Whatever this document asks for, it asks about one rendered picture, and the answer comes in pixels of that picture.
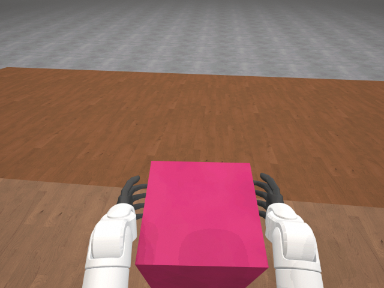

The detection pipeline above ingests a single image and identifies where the left robot hand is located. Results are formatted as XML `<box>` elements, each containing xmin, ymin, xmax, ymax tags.
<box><xmin>117</xmin><ymin>175</ymin><xmax>148</xmax><ymax>220</ymax></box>

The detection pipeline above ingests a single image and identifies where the carton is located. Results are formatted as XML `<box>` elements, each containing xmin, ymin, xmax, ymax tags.
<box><xmin>135</xmin><ymin>161</ymin><xmax>269</xmax><ymax>288</ymax></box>

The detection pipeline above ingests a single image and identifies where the right robot forearm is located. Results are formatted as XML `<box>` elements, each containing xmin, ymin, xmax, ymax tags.
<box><xmin>265</xmin><ymin>203</ymin><xmax>323</xmax><ymax>288</ymax></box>

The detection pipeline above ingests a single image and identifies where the right robot hand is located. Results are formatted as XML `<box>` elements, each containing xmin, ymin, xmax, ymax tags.
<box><xmin>253</xmin><ymin>173</ymin><xmax>284</xmax><ymax>219</ymax></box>

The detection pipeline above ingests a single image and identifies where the left robot forearm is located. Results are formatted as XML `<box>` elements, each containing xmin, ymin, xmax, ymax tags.
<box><xmin>82</xmin><ymin>203</ymin><xmax>137</xmax><ymax>288</ymax></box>

